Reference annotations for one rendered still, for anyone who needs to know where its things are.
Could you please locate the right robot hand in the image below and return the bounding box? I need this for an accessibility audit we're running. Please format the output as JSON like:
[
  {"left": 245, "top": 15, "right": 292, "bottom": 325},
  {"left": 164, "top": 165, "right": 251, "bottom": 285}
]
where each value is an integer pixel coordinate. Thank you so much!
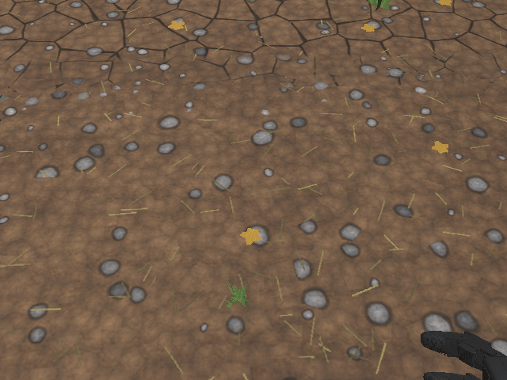
[{"left": 421, "top": 331, "right": 507, "bottom": 380}]

